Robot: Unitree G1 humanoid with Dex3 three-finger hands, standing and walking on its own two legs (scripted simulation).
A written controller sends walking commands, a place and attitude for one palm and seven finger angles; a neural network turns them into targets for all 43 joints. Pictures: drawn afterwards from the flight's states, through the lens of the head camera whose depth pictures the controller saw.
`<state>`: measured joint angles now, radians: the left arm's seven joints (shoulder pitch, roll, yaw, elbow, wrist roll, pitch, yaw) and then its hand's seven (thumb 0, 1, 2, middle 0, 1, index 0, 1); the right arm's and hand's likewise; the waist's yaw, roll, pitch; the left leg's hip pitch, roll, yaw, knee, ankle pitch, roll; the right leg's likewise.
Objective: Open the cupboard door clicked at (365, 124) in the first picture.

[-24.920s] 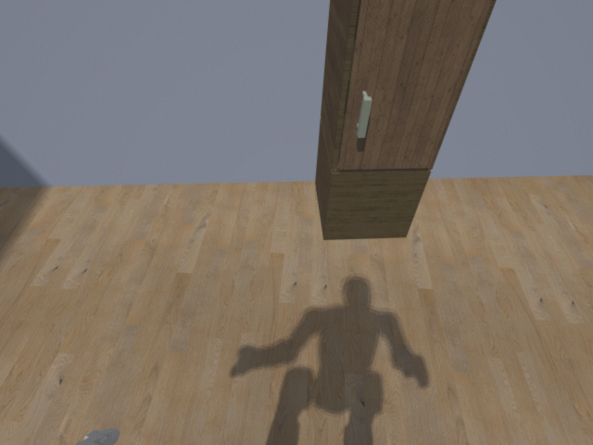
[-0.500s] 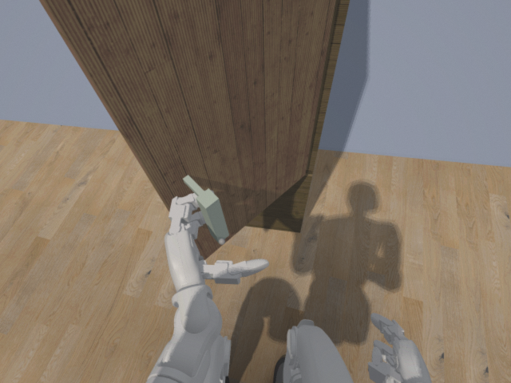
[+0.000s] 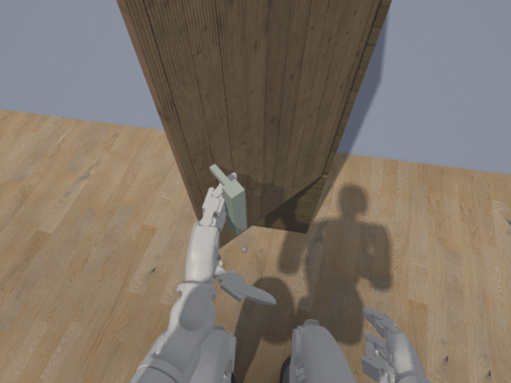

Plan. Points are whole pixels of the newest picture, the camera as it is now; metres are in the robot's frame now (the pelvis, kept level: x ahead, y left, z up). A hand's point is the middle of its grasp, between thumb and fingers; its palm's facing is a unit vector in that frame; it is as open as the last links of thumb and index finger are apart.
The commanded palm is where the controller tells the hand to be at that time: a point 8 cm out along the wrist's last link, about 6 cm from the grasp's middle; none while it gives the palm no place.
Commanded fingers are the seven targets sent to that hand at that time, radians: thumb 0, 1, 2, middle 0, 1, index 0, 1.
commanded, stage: slide the hand sideways off the handle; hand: left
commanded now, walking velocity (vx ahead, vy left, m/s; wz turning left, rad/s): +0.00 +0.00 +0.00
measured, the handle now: (227, 200) +0.39 +0.06 +0.03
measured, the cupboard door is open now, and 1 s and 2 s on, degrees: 48 49 49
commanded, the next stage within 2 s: draw the hand back to the body in 1.06 s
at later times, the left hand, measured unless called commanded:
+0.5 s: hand (227, 274) +0.27 +0.05 +0.03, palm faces -0.18 -0.98 +0.02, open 16.3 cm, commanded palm +0.25 +0.10 +0.02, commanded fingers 0.00 -0.50 0.30 -0.15 -0.30 -0.15 -0.30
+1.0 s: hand (194, 307) +0.23 +0.09 +0.02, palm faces -0.14 -0.99 +0.00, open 16.3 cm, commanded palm +0.21 +0.15 +0.02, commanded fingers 0.00 -0.50 0.30 -0.15 -0.30 -0.15 -0.30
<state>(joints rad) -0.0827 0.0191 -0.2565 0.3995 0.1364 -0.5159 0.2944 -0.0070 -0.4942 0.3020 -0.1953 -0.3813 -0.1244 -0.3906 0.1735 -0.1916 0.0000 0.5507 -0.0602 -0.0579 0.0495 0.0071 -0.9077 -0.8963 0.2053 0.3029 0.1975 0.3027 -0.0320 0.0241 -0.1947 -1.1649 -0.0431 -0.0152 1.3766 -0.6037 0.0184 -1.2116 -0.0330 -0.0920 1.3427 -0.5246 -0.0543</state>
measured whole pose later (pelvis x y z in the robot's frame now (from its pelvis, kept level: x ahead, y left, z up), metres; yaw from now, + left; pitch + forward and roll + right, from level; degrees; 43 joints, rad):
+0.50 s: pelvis +0.01 +0.02 +0.00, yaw -2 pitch +23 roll -1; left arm 0.20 0.04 -0.29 0.08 0.05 -0.42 0.11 -0.01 -0.50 0.30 -0.13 -0.29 -0.14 -0.30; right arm 0.18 -0.20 0.00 0.41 -0.01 0.04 0.07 0.01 -0.91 -0.90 0.20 0.30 0.20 0.30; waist -0.01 0.02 -0.19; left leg -1.15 -0.04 0.02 1.40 -0.65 0.05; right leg -1.20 -0.03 -0.06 1.36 -0.55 -0.02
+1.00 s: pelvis +0.02 +0.00 -0.01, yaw -1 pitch +23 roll -1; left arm 0.47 0.14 -0.13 -0.09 -0.08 -0.48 -0.09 -0.01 -0.50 0.30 -0.15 -0.30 -0.15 -0.30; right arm 0.18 -0.21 0.00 0.41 0.00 -0.03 0.01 0.01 -0.91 -0.90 0.20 0.30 0.20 0.30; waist 0.00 0.01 -0.21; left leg -1.17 -0.02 -0.02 1.44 -0.67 0.01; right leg -1.22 -0.01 -0.10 1.39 -0.58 -0.06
